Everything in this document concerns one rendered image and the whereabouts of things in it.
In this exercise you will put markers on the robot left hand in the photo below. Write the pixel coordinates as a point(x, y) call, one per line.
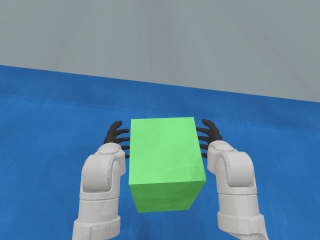
point(113, 133)

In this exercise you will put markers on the robot right forearm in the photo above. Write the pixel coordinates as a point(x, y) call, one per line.
point(238, 213)

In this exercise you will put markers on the robot left forearm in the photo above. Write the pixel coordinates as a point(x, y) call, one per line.
point(98, 217)

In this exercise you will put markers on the robot right hand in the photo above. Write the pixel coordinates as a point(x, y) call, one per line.
point(212, 132)

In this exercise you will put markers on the carton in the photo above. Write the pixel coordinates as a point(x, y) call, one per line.
point(166, 170)

